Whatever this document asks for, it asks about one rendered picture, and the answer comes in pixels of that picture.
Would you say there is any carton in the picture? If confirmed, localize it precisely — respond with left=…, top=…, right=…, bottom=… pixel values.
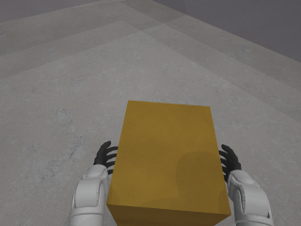
left=106, top=100, right=231, bottom=226

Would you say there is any robot right forearm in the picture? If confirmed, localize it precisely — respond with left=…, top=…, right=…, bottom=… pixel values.
left=227, top=169, right=274, bottom=226

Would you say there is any left robot hand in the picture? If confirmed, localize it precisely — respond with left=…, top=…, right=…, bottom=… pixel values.
left=93, top=140, right=119, bottom=175

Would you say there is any robot left forearm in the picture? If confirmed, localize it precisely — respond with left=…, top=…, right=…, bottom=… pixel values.
left=69, top=164, right=109, bottom=226

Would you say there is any right robot hand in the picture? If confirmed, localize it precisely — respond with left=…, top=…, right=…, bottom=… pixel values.
left=219, top=144, right=242, bottom=183

